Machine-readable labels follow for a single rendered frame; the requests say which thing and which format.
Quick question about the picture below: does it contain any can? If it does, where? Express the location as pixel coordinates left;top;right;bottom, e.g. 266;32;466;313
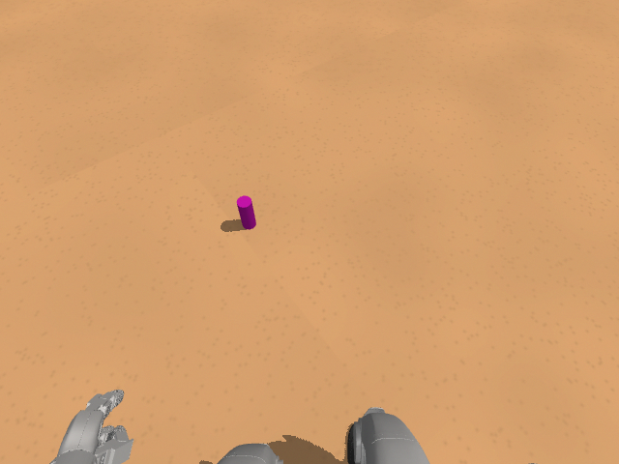
237;196;256;229

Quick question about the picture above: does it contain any left robot hand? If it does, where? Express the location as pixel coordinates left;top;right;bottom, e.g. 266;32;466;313
57;390;133;464

